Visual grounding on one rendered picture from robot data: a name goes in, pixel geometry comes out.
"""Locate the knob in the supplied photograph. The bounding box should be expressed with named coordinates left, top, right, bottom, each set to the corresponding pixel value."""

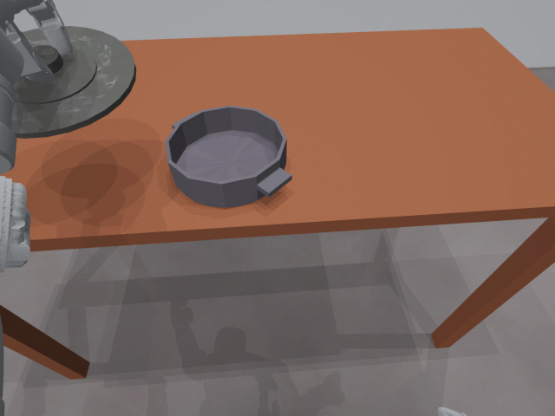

left=32, top=45, right=63, bottom=74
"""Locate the robot left hand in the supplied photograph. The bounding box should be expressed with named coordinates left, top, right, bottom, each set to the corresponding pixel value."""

left=6, top=0, right=73, bottom=82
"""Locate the robot left forearm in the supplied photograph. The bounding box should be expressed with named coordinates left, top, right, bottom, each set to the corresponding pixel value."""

left=0, top=0, right=24, bottom=175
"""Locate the table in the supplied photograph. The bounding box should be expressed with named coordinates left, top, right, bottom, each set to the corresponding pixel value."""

left=0, top=28, right=555, bottom=380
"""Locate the pot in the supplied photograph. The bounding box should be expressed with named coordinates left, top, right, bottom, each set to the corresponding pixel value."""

left=165, top=106, right=292, bottom=208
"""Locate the left robot upper arm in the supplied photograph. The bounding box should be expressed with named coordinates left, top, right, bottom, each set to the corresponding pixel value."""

left=0, top=176, right=30, bottom=416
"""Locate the lid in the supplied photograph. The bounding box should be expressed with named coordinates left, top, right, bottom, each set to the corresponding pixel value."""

left=11, top=26, right=136, bottom=139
